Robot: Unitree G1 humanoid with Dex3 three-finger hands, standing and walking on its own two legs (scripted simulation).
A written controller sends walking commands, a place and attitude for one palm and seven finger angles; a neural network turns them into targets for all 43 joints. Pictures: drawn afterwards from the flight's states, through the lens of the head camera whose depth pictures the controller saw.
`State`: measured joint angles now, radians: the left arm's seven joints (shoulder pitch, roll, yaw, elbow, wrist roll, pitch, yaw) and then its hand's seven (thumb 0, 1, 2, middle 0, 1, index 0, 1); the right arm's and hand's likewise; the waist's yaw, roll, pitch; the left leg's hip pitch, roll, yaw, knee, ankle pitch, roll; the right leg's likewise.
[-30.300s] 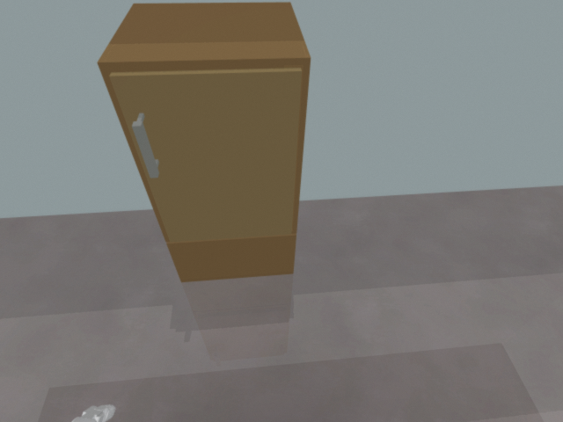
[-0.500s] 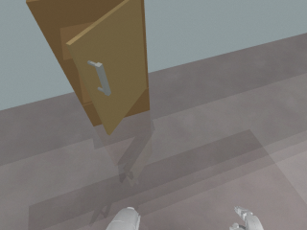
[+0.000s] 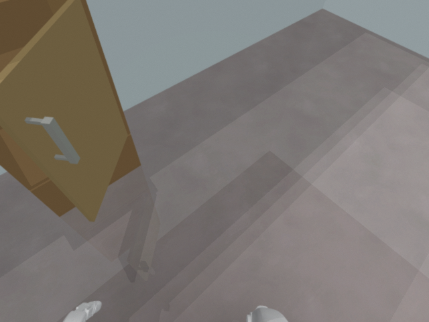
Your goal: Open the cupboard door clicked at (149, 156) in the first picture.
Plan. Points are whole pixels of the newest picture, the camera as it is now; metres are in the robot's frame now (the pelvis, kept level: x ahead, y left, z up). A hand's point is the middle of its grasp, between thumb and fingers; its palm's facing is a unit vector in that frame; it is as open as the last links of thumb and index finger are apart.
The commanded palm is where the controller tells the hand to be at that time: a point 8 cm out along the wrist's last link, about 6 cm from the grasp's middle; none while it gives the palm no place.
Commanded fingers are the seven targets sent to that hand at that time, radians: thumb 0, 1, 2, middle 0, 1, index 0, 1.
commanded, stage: walk to a spot facing it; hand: left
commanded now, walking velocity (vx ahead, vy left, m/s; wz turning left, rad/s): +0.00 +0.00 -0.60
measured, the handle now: (54, 141) +0.49 +0.42 -0.05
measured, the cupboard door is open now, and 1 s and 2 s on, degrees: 42 42 42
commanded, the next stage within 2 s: turn to face it in 1.92 s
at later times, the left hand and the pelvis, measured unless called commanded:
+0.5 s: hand out of the picture +0.13 +0.16 -0.17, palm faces -0.18 -0.97 -0.18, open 7.4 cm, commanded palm none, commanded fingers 0.00 0.90 0.90 -0.20 -0.30 -0.20 -0.30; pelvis +0.07 -0.02 +0.00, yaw -15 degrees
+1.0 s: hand (235, 185) +0.47 -0.04 -0.17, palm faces -0.62 -0.77 -0.16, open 7.4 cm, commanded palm none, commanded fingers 0.00 0.90 0.90 -0.20 -0.30 -0.20 -0.30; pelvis +0.24 -0.09 -0.02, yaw -33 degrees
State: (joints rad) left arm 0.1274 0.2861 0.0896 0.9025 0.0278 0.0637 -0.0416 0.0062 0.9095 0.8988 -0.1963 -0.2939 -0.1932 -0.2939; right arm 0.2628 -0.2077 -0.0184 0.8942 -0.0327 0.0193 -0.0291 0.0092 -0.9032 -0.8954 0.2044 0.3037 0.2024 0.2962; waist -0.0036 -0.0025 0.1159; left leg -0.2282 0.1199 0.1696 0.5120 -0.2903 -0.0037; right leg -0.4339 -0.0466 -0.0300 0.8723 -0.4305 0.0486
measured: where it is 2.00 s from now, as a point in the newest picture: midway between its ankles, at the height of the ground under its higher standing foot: (299, 225)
